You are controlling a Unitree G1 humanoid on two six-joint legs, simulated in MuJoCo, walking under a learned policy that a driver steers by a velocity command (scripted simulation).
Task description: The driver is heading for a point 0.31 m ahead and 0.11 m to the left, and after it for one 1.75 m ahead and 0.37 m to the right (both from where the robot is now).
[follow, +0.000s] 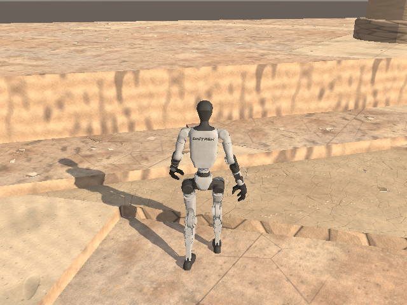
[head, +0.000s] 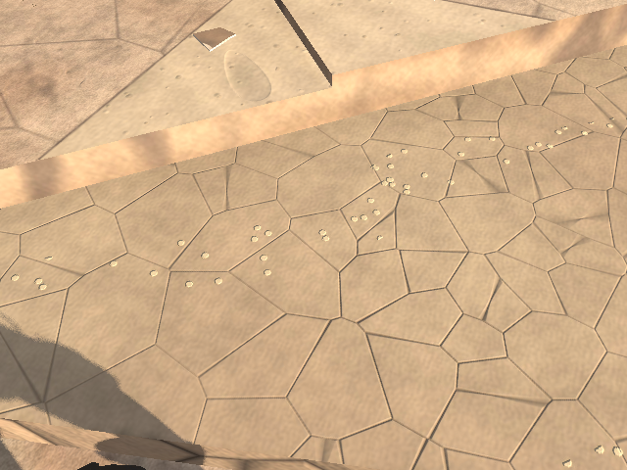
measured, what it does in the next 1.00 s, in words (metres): walks ahead: left foot, then right foot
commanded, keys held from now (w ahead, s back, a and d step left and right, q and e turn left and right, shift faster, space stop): w+q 0.22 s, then q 0.12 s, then e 0.66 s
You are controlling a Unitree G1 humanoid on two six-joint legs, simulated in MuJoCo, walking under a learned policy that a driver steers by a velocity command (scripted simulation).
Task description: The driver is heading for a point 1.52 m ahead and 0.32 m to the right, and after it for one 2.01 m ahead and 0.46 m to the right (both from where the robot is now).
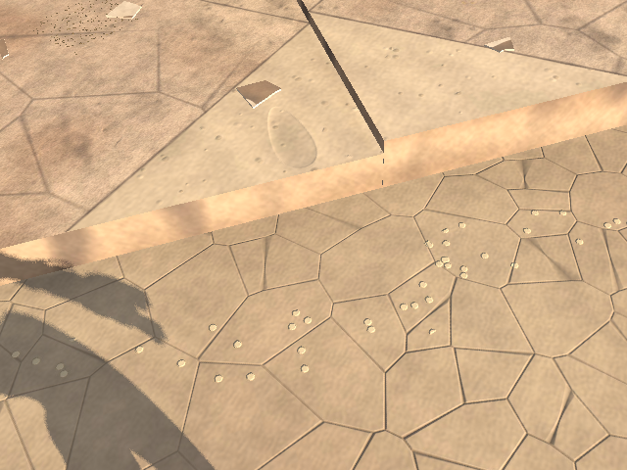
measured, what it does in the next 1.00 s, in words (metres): steps on the spot, turning right: left foot, then right foot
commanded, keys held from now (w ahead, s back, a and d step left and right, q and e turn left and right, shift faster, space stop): e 0.46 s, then no key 0.50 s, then w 0.04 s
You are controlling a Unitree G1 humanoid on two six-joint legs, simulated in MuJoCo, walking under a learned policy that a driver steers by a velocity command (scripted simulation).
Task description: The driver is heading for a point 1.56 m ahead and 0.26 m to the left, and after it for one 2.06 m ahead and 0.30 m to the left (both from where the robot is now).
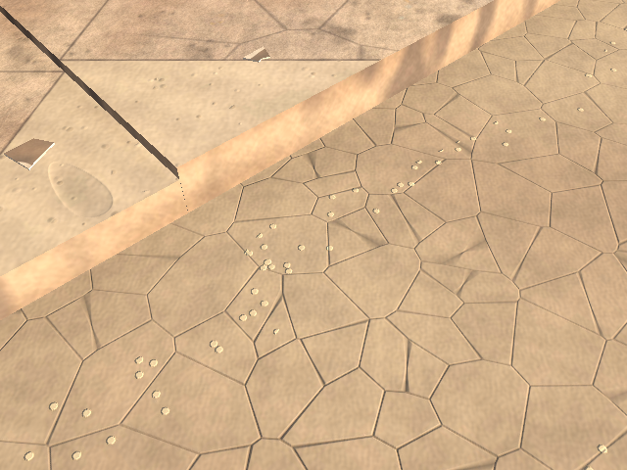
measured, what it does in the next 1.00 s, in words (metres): climbs: left foot 0.12 m higher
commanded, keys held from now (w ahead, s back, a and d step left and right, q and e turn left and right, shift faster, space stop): w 1.00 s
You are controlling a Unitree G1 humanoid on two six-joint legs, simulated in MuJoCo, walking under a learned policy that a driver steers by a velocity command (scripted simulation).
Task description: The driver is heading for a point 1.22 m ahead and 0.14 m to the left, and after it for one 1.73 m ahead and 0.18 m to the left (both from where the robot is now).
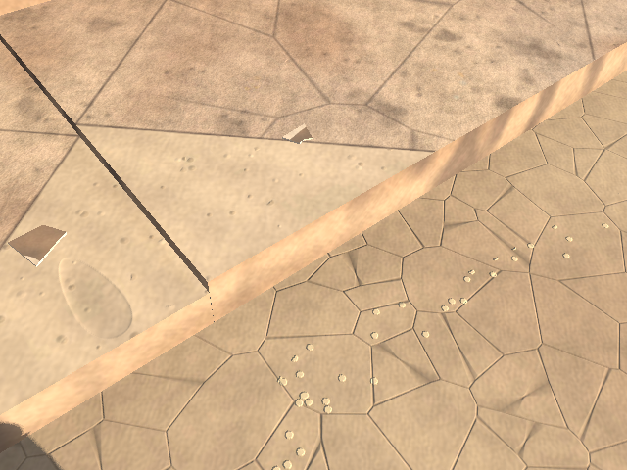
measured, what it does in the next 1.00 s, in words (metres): climbs: right foot, then left foot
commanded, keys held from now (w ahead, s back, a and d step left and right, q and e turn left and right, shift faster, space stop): w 1.00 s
